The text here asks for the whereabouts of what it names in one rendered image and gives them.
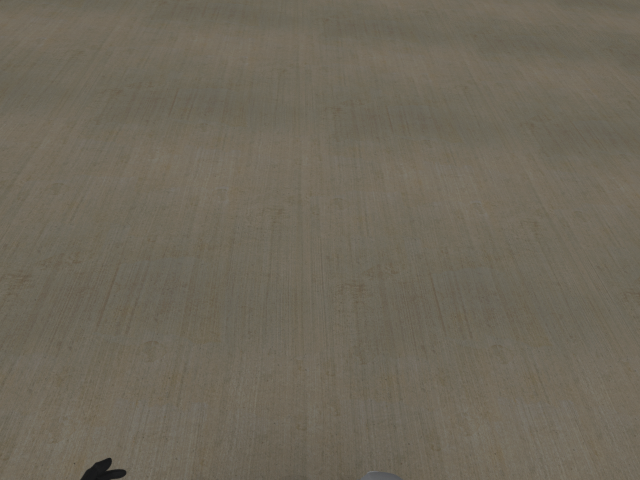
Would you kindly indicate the left robot hand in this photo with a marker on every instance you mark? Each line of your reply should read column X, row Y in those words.
column 98, row 471

